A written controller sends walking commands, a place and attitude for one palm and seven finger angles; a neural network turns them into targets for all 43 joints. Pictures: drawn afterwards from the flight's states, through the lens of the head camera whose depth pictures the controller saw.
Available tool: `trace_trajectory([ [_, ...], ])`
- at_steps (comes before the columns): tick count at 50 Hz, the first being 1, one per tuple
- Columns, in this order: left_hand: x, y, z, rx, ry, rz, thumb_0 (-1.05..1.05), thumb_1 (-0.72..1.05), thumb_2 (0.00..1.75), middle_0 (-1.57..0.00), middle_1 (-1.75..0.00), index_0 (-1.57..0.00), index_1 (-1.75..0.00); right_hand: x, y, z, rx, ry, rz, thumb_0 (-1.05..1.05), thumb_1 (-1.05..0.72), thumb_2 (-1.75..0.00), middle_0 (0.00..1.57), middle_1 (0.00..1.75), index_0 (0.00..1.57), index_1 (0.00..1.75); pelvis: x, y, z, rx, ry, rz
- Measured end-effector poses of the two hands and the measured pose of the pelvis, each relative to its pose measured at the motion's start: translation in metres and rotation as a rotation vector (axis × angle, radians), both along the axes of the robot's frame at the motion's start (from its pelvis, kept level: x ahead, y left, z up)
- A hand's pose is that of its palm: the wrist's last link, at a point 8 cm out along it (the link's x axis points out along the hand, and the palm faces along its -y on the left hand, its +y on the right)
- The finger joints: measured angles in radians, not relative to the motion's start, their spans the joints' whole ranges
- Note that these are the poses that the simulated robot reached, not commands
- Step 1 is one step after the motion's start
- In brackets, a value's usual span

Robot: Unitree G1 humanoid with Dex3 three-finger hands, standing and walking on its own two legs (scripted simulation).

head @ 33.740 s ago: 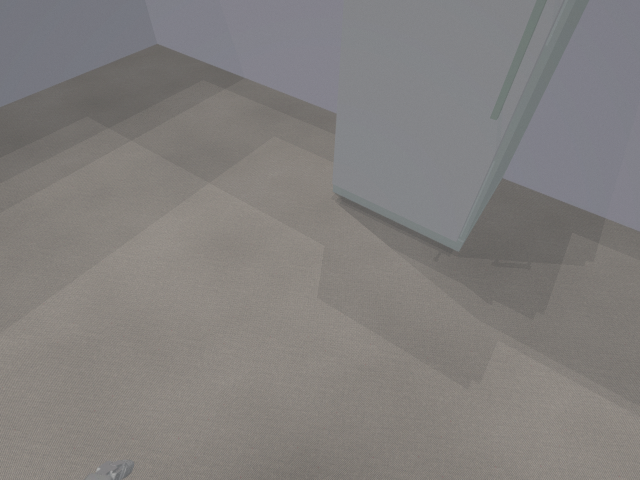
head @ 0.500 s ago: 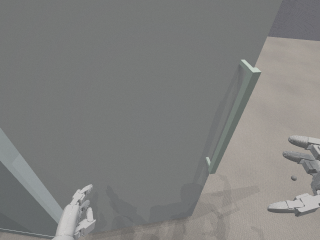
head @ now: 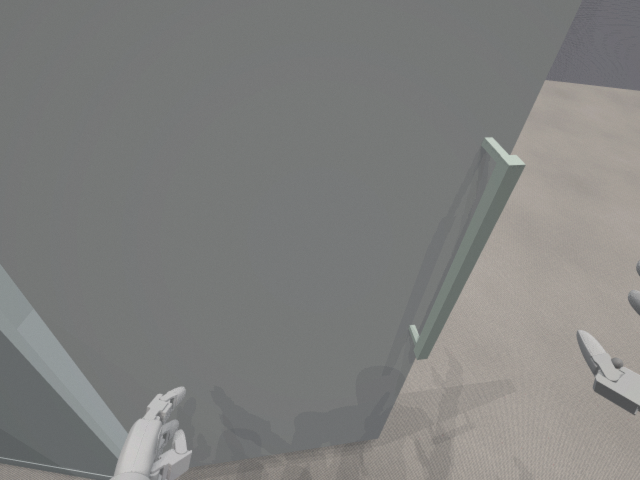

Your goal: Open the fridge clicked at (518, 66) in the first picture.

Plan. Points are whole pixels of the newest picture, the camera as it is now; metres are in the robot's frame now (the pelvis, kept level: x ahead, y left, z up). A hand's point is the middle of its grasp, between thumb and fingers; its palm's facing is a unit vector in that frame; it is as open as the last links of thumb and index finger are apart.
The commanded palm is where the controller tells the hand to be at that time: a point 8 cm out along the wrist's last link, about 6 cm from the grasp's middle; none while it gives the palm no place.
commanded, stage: draw the hand back to the body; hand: right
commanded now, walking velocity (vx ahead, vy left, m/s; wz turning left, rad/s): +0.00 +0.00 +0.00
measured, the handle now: (449, 270) +0.38 -0.18 +0.08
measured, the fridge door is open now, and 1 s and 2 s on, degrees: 73 73 73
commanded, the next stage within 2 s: step back with the hand held close in 0.48 s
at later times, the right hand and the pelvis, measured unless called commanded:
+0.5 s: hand (623, 366) +0.19 -0.27 +0.17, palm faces +0.50 +0.78 -0.37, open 7.4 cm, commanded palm +0.13 -0.30 +0.18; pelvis +0.00 +0.00 +0.00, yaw +0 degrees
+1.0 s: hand (634, 397) +0.16 -0.27 +0.15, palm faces +0.38 +0.79 -0.48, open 7.4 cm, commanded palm +0.10 -0.31 +0.18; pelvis -0.04 -0.01 +0.00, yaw +1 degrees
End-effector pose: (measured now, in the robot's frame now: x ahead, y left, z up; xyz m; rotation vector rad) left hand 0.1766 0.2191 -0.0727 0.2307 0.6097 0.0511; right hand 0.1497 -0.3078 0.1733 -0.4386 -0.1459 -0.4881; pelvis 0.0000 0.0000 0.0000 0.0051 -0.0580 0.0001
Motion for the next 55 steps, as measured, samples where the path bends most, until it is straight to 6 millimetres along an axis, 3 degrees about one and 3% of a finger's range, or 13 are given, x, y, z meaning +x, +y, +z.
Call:
trace_trajectory([
  [14,0.006,0.001,0.004,0.004,-0.002,-0.007,0.02,0.90,0.90,-0.20,-0.30,-0.20,-0.30,-0.007,0.001,0.007,-0.014,-0.021,-0.013,0.01,-0.82,-0.86,0.21,0.34,0.22,0.34,-0.001,0.003,0.001,0.001,-0.006,-0.002],
  [34,-0.004,-0.001,0.001,0.001,0.024,-0.008,0.02,0.90,0.90,-0.20,-0.30,-0.20,-0.30,-0.007,0.003,0.014,-0.041,-0.053,0.007,0.01,-0.89,-0.89,0.21,0.30,0.21,0.30,-0.007,0.003,0.001,0.009,0.001,-0.004],
  [43,-0.027,0.007,0.004,0.044,0.087,0.075,0.02,0.90,0.90,-0.20,-0.30,-0.20,-0.30,-0.006,0.007,-0.002,-0.079,0.026,0.112,0.01,-0.89,-0.89,0.21,0.30,0.21,0.30,-0.023,-0.008,0.000,0.006,0.058,0.017],
  [55,-0.066,-0.002,-0.001,0.057,0.096,0.076,0.02,0.90,0.90,-0.20,-0.30,-0.20,-0.30,-0.044,-0.007,0.006,-0.151,-0.035,0.094,0.01,-0.89,-0.89,0.21,0.30,0.22,0.30,-0.057,-0.013,-0.008,0.007,0.063,0.009],
])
